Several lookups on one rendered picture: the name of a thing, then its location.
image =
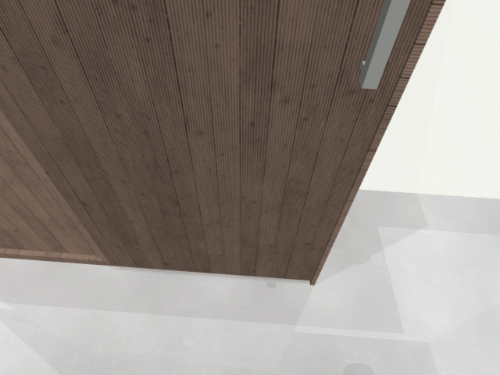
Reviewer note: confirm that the handle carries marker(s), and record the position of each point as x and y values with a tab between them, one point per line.
388	26

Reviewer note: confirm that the wardrobe door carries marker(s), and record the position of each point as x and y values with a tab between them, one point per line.
215	136
33	214

